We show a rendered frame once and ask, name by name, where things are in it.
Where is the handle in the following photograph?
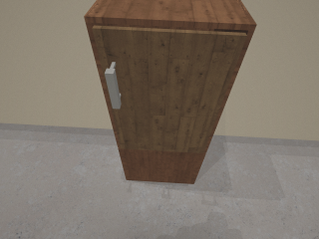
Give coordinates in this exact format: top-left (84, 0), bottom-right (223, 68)
top-left (105, 62), bottom-right (122, 110)

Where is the cupboard door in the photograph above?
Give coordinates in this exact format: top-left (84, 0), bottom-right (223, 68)
top-left (92, 25), bottom-right (247, 153)

